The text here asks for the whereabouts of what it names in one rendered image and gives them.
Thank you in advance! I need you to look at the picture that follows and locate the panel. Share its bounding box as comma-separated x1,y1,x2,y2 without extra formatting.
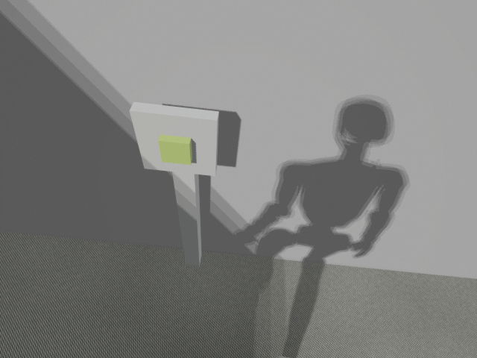
130,102,219,267

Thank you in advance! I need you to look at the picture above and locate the button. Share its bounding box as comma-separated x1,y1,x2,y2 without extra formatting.
158,134,192,165

